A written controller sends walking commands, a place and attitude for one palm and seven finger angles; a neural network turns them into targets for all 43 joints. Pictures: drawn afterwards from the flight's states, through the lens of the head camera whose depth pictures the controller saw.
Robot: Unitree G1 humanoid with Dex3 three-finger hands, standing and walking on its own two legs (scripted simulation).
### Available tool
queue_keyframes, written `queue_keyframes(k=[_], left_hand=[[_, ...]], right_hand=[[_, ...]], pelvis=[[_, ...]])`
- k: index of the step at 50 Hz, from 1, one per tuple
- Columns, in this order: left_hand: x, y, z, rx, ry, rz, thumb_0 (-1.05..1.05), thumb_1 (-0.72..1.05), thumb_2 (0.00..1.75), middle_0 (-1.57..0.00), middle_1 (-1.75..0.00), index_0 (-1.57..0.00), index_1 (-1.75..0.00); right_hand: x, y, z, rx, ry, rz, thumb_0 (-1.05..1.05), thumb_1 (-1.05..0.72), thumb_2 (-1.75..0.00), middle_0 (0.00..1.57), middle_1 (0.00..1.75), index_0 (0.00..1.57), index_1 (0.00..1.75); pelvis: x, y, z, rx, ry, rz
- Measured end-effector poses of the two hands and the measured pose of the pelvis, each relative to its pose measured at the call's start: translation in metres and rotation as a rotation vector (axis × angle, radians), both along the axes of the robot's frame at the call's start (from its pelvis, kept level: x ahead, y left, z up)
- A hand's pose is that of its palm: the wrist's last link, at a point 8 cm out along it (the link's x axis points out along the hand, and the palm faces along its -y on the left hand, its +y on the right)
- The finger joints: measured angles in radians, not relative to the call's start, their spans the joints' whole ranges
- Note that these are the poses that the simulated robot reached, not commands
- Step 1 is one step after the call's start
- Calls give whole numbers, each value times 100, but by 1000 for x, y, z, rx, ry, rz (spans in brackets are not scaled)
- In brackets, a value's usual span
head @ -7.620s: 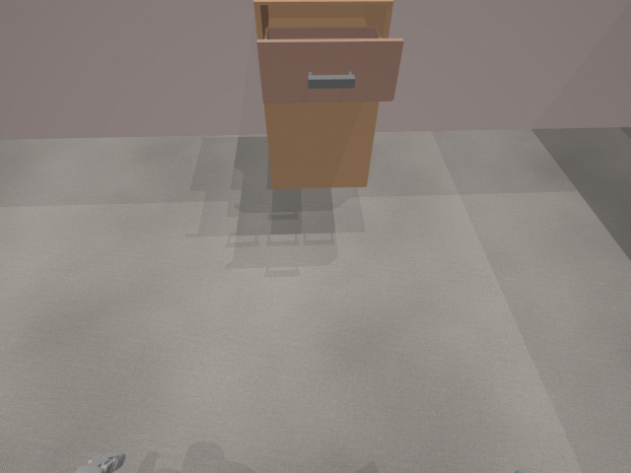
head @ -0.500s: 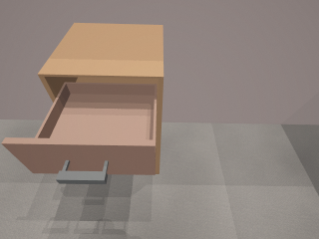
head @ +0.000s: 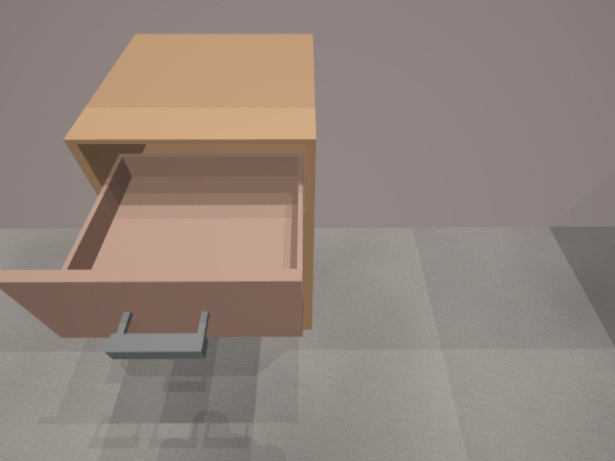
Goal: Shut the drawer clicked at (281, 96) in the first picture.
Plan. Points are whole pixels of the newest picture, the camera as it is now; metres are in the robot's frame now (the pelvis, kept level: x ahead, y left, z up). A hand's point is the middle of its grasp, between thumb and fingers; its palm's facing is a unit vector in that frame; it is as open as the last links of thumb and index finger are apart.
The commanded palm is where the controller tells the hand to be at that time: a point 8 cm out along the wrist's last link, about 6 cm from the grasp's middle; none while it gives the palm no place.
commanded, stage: look again from close up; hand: left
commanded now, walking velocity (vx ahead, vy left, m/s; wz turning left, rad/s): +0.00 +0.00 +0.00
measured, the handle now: (162, 331) +0.29 +0.24 -0.05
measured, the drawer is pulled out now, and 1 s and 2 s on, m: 0.30 0.30 0.30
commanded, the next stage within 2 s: raise the hand and make a fist in 0.32 s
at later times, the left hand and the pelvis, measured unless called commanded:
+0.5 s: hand out of the picture +0.06 +0.22 -0.12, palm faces +0.15 -0.96 -0.22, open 7.3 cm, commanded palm +0.08 +0.26 -0.05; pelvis -0.02 +0.03 +0.01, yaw -1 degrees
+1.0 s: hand out of the picture +0.11 +0.20 -0.02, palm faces +0.10 -0.99 -0.05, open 5.1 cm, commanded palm +0.09 +0.25 -0.01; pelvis -0.08 +0.00 -0.08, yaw +2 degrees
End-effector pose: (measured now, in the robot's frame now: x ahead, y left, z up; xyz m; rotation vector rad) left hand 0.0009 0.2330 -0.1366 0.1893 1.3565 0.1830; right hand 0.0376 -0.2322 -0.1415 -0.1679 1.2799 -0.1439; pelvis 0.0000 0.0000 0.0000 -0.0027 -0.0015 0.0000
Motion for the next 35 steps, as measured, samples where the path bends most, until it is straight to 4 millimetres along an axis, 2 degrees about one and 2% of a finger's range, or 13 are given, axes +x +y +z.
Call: queue_keyframes(k=[6, 11, 16, 22, 23, 24, 27, 30, 32, 35], left_hand=[[25, 15, -2, 7, -74, -23, 0, 91, 90, -20, -30, -20, -30], [34, 21, 1, 0, -102, -42, 0, 91, 90, -20, -30, -20, -30], [28, 26, 2, -7, -88, -51, 0, 91, 90, -20, -30, -20, -30], [8, 29, 0, -12, -34, -49, 0, 91, 90, -20, -30, -20, -30], [14, 31, 7, -19, -80, 9, 0, 91, 90, -20, -30, -20, -30], [28, 34, 22, -9, -197, 42, 1, 91, 90, -21, -31, -21, -30], [76, 36, 82, 39, -602, 52, 1, 91, 90, -22, -32, -22, -32], [116, 31, 123, 19, -945, 14, 1, 91, 90, -25, -36, -25, -35], [129, 25, 136, -23, -1123, -32, 1, 91, 90, -28, -38, -27, -38], [128, 14, 134, -107, -1325, -128, 0, 91, 90, -32, -44, -32, -43]], right_hand=[[10, 8, 4, -9, -37, 4, 0, -91, -90, 20, 30, 20, 30], [10, 14, 7, -10, -46, 8, 0, -91, -90, 20, 30, 20, 30], [2, 18, 10, -9, -32, 3, 0, -91, -90, 20, 30, 20, 30], [-14, 23, 10, -8, 9, -7, 0, -91, -90, 20, 30, 20, 30], [-15, 23, 12, -13, -15, -11, 0, -91, -90, 20, 30, 21, 30], [-12, 24, 17, -28, -70, -4, 1, -91, -90, 20, 30, 21, 30], [3, 23, 29, -43, -275, -6, 1, -91, -90, 20, 30, 21, 30], [24, 20, 31, -48, -428, 20, 1, -91, -90, 20, 30, 21, 30], [40, 16, 31, -53, -506, 40, 1, -90, -90, 20, 30, 21, 30], [64, 9, 30, -61, -618, 76, 1, -90, -90, 20, 30, 21, 30]], pelvis=[[-2, 9, -2, 1, -17, -8], [-6, 15, 0, 1, -20, -12], [-9, 21, 3, 2, -20, -16], [-12, 26, 5, -4, -15, -20], [-13, 27, 5, -7, -9, -18], [-15, 28, 5, -2, -6, -21], [-22, 29, 3, 16, 9, -9], [-34, 28, -9, 15, 57, 14], [-43, 26, -19, 4, 101, 7], [-57, 20, -42, -2, 162, -6]])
